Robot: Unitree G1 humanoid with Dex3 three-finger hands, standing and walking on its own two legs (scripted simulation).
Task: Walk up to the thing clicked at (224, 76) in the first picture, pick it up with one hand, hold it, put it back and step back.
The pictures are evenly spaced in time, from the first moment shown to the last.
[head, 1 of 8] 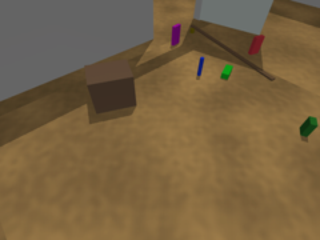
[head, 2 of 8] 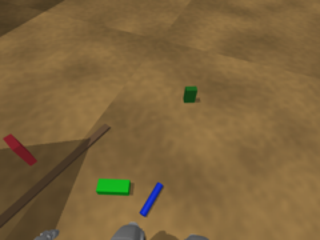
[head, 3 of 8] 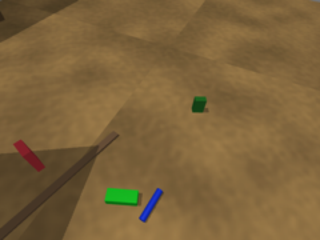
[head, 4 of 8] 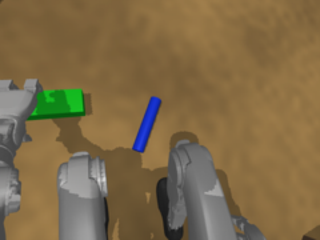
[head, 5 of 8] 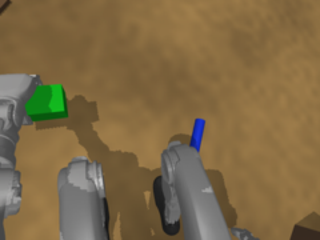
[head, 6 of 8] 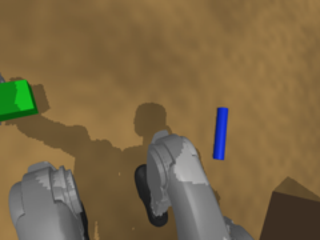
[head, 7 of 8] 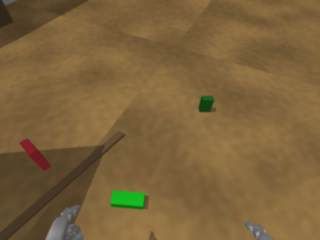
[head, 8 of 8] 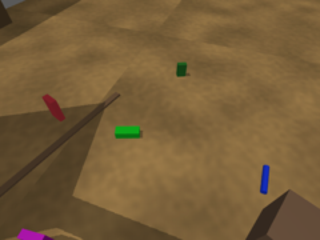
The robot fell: no
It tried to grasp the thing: yes
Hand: left
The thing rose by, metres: 0.67
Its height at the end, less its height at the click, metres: +0.00
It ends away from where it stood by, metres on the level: 0.02
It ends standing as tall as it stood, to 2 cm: yes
